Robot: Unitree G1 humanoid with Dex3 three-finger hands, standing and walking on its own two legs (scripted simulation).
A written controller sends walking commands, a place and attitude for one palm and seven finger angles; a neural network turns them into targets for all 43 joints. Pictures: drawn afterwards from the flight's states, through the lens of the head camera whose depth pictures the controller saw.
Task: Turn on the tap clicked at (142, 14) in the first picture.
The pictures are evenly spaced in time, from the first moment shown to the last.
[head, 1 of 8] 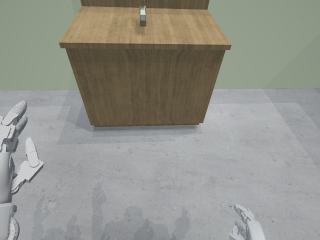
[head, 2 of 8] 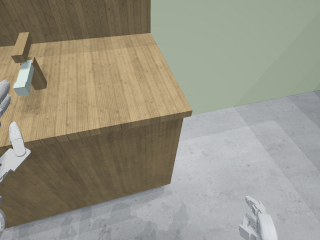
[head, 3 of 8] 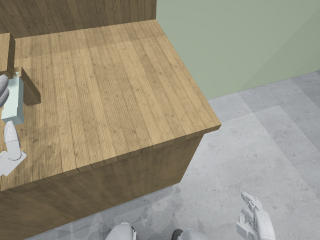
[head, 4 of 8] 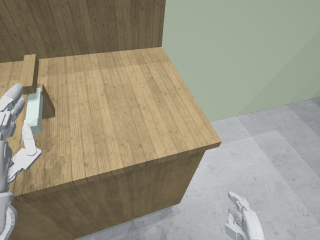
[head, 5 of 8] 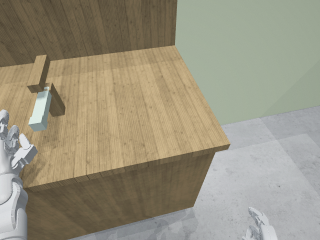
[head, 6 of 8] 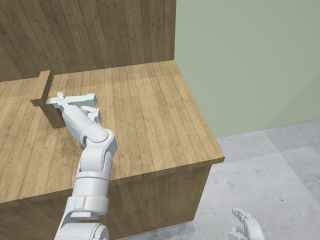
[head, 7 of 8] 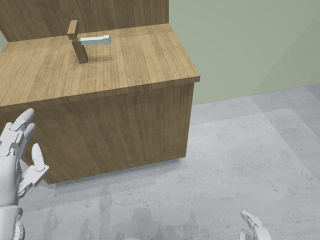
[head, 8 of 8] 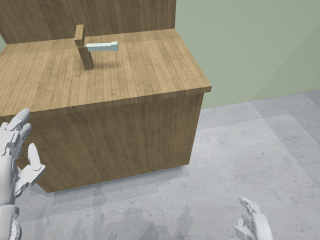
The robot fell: no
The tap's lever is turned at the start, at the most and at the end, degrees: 0 83 83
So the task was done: yes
